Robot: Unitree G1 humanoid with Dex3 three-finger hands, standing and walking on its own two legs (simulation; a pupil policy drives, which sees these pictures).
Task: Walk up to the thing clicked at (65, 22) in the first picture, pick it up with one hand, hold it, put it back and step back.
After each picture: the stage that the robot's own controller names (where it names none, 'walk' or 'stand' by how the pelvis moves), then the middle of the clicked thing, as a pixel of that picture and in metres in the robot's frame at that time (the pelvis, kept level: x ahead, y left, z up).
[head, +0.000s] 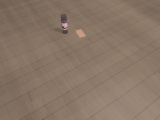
stand; (64, 24) +1.67 +0.22 -0.66
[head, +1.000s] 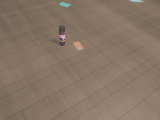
walk; (62, 36) +1.54 +0.18 -0.65
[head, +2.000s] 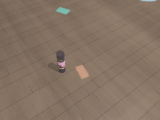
walk; (61, 62) +0.99 +0.18 -0.65
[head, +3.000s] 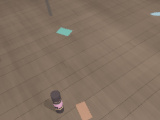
walk; (57, 102) +0.62 +0.23 -0.62
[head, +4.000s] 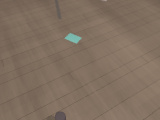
stand; out of the picture +0.45 +0.17 -0.63
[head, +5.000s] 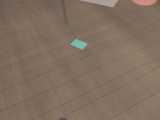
stand; out of the picture +0.43 +0.16 -0.65
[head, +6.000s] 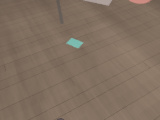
stand; out of the picture +0.42 +0.17 -0.66
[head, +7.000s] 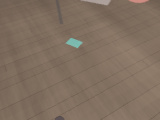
stand; out of the picture +0.44 +0.19 -0.66
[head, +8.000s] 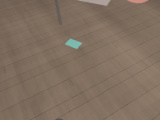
stand; out of the picture +0.43 +0.19 -0.66
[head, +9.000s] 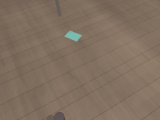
go down; out of the picture +0.43 +0.18 -0.65
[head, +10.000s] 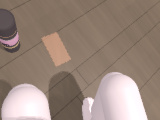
go down; (8, 34) +0.52 +0.22 -0.24
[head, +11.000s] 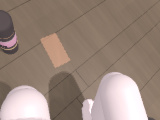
close in; (5, 36) +0.52 +0.22 -0.23
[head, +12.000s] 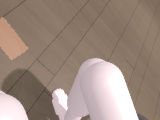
close in; out of the picture +0.51 +0.26 -0.17
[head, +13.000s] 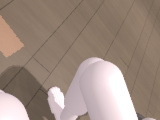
lift; out of the picture +0.49 +0.26 -0.18
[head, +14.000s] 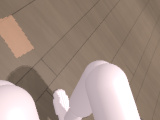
lift; out of the picture +0.43 +0.24 -0.16
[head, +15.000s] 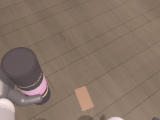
lift; (32, 82) +0.33 +0.16 +0.04
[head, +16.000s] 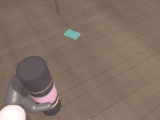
hold; (43, 91) +0.31 +0.14 +0.07
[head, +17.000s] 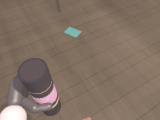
hold; (44, 92) +0.31 +0.14 +0.05
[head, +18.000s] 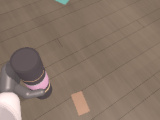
crouch; (36, 78) +0.36 +0.15 -0.01
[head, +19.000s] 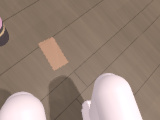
lower; out of the picture +0.52 +0.20 -0.03
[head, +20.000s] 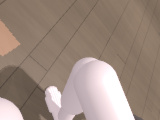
lower; out of the picture +0.49 +0.25 -0.18
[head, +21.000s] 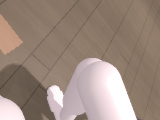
lower; out of the picture +0.48 +0.26 -0.18
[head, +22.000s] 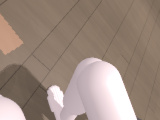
lower; out of the picture +0.48 +0.26 -0.18
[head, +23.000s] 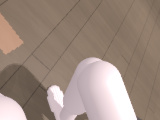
lower; out of the picture +0.48 +0.26 -0.18
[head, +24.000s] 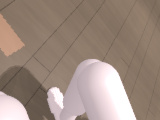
open; out of the picture +0.49 +0.23 -0.19
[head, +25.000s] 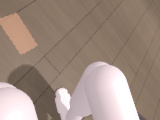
stand; out of the picture +0.48 +0.22 -0.19
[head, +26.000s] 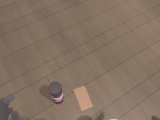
stand; (56, 94) +0.45 +0.14 -0.49
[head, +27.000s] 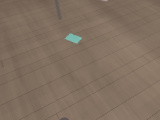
stand; out of the picture +0.42 +0.13 -0.60
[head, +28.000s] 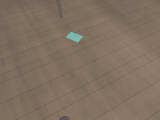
stand; out of the picture +0.42 +0.13 -0.60
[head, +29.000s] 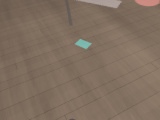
stand; out of the picture +0.44 +0.12 -0.65
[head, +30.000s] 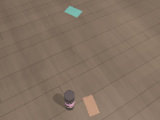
walk; (69, 101) +0.48 +0.07 -0.64
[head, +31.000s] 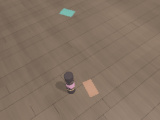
walk; (69, 83) +0.68 +0.15 -0.63
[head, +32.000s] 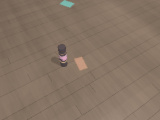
stand; (62, 56) +1.02 +0.20 -0.63
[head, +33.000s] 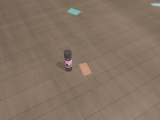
stand; (68, 61) +1.05 +0.16 -0.65
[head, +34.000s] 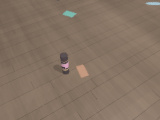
stand; (64, 63) +1.04 +0.19 -0.66
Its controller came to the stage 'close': yes
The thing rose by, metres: 0.70
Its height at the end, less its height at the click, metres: +0.00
